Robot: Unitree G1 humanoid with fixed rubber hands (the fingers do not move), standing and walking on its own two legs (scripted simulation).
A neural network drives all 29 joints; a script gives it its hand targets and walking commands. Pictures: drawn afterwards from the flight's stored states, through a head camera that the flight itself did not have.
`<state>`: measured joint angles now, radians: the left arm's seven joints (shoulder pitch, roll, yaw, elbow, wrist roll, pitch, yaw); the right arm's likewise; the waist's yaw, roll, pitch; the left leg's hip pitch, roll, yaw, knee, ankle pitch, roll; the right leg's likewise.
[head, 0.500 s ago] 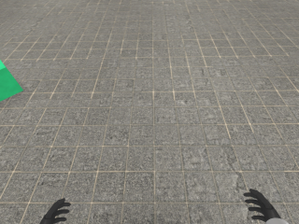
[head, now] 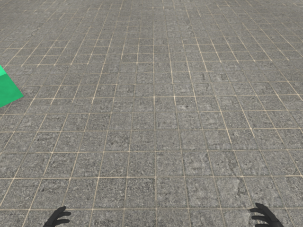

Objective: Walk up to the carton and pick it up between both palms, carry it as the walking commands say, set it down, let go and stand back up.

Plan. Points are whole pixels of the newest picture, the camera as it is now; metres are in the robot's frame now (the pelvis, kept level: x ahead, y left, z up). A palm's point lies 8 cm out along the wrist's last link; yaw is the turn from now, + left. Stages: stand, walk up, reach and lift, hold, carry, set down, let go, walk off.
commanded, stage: stand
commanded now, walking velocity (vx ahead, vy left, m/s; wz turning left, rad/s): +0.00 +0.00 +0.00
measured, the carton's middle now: out of the picture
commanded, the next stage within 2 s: walk up in 0.40 s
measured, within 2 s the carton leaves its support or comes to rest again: neither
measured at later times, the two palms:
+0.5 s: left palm out of the picture +0.10 +0.31 -0.09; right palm out of the picture +0.11 -0.30 -0.09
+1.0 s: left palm out of the picture +0.01 +0.34 -0.15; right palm out of the picture +0.12 -0.20 -0.12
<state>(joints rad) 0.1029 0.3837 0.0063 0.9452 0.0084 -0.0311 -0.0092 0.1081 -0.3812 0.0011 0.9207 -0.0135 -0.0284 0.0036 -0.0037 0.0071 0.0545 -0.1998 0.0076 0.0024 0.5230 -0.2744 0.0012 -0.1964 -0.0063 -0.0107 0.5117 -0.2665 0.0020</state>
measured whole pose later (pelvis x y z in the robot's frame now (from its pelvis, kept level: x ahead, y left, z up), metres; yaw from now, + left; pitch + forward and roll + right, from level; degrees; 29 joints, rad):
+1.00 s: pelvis -0.03 +0.05 -0.02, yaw +15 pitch -2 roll -2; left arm 0.10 0.30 0.06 0.92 0.04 0.08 0.02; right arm 0.18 -0.27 -0.05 0.87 -0.01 0.04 0.02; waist -0.02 -0.03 0.15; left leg -0.34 0.00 0.06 0.71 -0.32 0.07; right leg -0.38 -0.10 -0.06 1.00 -0.53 0.06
